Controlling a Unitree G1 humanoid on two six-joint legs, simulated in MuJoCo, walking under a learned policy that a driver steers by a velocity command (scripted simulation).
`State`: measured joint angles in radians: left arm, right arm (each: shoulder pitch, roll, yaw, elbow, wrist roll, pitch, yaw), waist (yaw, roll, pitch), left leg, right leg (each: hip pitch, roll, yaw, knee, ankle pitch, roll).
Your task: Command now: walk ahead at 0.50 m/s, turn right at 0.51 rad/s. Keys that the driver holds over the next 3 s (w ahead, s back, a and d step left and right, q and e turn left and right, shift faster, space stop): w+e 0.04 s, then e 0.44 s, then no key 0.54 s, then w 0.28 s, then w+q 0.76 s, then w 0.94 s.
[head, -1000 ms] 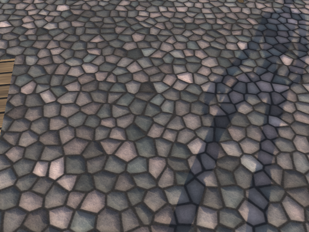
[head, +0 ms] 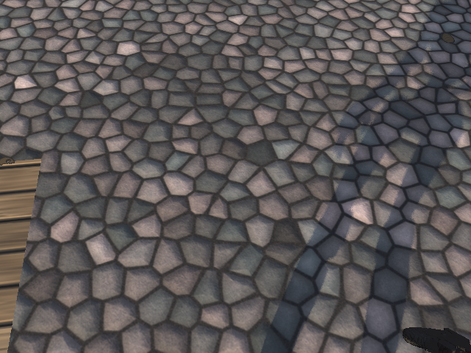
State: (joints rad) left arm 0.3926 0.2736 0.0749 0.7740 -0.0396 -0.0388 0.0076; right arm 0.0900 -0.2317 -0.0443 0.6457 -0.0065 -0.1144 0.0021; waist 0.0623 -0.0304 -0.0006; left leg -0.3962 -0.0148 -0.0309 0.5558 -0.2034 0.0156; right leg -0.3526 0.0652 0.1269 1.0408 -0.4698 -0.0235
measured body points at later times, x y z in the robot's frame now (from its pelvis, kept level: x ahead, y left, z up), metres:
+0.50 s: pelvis +0.18 -0.03 +0.00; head +0.23 -0.06 +0.44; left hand +0.44 +0.17 -0.08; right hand +0.22 -0.34 -0.12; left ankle +0.15 +0.13 -0.64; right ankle +0.24 -0.13 -0.73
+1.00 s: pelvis +0.25 +0.00 +0.00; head +0.26 +0.00 +0.45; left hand +0.47 +0.18 -0.11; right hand +0.28 -0.28 -0.10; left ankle +0.30 +0.10 -0.73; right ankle +0.24 -0.14 -0.73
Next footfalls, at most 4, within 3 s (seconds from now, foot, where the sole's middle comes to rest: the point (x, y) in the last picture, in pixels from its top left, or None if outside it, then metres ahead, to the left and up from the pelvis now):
0.38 right None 0.28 -0.15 -0.77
0.76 left None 0.34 0.08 -0.77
1.72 left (266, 281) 0.71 -0.04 -0.77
2.22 right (330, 218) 0.96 -0.26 -0.77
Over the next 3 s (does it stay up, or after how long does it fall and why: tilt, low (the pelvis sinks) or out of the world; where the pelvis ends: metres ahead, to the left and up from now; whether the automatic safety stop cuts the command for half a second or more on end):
stays up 1.22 -0.07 0.02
